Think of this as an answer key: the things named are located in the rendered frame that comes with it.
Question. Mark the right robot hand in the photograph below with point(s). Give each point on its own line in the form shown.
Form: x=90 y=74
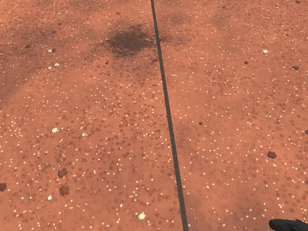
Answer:
x=279 y=224

